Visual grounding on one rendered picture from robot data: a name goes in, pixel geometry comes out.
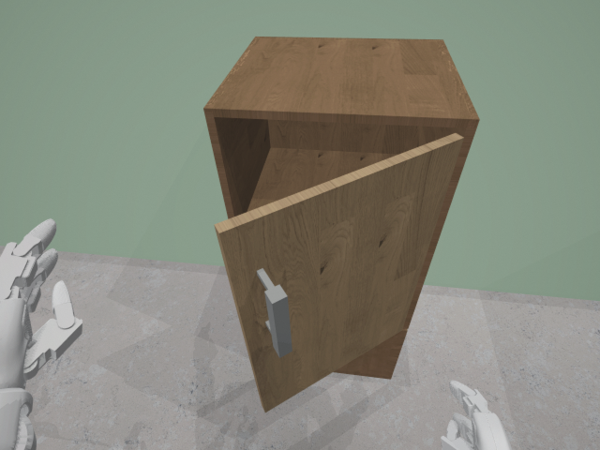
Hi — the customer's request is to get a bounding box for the left robot hand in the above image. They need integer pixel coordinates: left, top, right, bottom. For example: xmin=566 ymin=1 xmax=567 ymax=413
xmin=0 ymin=218 xmax=83 ymax=389

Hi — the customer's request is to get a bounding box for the left robot forearm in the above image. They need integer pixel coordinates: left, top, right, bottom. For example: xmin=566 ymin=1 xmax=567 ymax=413
xmin=0 ymin=388 xmax=37 ymax=450

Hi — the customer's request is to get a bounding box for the handle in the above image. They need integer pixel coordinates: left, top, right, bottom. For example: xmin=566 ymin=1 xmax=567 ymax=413
xmin=257 ymin=268 xmax=293 ymax=358

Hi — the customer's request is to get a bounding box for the cupboard door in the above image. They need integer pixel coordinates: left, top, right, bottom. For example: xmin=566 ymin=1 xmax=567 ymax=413
xmin=214 ymin=133 xmax=464 ymax=413

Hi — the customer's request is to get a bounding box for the right robot hand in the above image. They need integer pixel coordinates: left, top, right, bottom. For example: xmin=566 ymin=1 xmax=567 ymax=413
xmin=441 ymin=381 xmax=512 ymax=450

